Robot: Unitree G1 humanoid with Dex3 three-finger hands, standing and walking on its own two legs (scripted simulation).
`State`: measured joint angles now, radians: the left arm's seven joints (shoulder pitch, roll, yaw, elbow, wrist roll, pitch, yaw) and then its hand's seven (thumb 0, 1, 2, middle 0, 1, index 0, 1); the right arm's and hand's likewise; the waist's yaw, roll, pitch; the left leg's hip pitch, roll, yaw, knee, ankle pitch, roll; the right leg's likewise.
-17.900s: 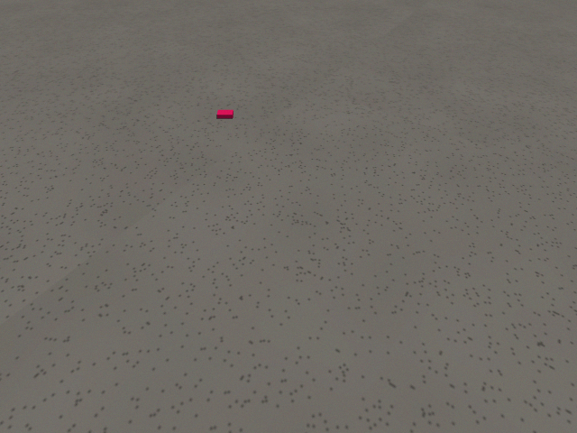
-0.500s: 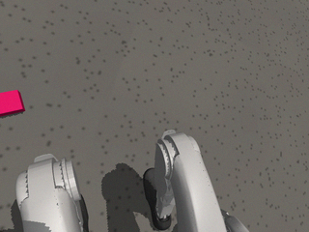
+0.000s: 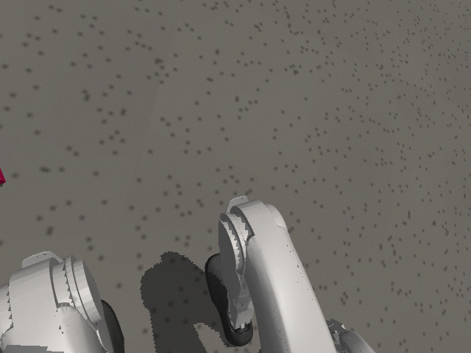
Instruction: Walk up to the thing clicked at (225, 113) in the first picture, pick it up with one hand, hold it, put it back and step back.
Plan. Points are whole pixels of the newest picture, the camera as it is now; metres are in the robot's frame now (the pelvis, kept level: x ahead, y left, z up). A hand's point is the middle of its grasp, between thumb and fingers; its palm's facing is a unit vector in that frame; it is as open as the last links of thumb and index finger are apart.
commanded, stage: approach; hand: left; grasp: from above
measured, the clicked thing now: out of the picture +0.48 +0.34 -0.30
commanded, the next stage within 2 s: close in in 0.36 s
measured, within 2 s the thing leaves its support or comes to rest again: neither
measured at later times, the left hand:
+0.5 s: hand out of the picture +0.46 +0.35 -0.18, palm faces -0.45 -0.12 -0.89, open 13.5 cm
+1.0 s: hand out of the picture +0.46 +0.33 -0.24, palm faces -0.45 -0.14 -0.88, open 14.1 cm
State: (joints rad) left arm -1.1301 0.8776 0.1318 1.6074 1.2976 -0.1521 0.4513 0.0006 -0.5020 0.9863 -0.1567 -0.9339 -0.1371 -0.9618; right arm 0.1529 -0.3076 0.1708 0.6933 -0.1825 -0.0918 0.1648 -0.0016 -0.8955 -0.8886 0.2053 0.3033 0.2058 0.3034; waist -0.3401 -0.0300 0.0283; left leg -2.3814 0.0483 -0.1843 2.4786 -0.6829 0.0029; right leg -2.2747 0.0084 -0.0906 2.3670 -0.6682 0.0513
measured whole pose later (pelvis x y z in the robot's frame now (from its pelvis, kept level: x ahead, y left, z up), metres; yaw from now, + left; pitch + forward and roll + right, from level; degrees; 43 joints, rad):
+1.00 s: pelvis +0.00 +0.00 -0.01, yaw -3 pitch +29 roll -12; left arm -1.09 1.05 0.17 1.72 1.30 -0.23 0.53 0.00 -0.51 0.98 -0.13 -0.90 -0.11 -0.93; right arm 0.13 -0.34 0.28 0.67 -0.26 -0.16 0.19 0.00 -0.89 -0.89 0.21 0.30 0.21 0.30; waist -0.37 -0.12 0.15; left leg -2.38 0.05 -0.24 2.55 -0.71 0.00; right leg -2.26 0.03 -0.13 2.40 -0.67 0.07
